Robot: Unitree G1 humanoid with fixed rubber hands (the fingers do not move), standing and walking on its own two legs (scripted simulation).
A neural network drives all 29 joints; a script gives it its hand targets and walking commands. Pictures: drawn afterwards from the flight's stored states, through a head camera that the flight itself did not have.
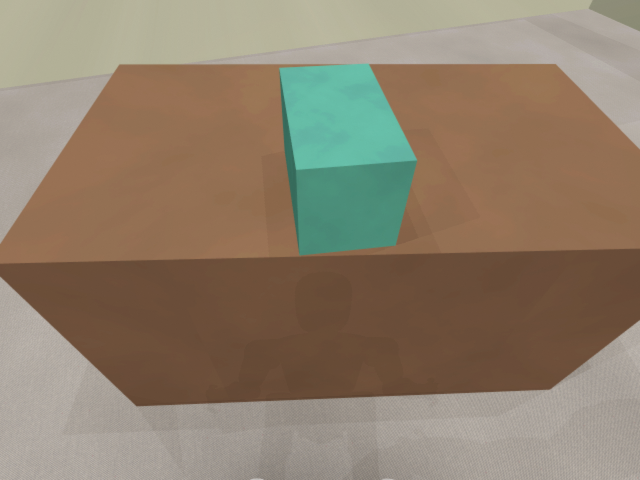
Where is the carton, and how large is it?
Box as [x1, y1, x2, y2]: [279, 64, 416, 255]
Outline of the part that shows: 368,64 279,68 284,148 299,255 395,245 416,159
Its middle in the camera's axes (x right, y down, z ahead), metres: +0.02 -0.15 +0.68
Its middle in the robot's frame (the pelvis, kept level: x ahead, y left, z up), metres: +0.64 -0.01 +0.06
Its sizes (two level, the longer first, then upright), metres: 0.296 0.167 0.181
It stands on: a pedestal, 0.70 m high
